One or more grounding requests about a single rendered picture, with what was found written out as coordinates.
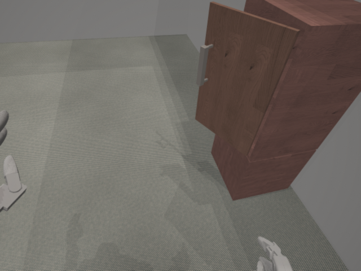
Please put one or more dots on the right robot hand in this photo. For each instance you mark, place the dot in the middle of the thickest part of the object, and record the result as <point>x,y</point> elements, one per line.
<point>279,262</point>

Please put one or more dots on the left robot hand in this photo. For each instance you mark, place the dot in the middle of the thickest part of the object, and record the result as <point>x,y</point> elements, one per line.
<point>13,189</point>

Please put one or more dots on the cupboard door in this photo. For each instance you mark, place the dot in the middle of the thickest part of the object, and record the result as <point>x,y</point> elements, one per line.
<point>243,69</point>

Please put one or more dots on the handle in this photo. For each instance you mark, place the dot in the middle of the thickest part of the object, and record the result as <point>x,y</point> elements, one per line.
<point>202,64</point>

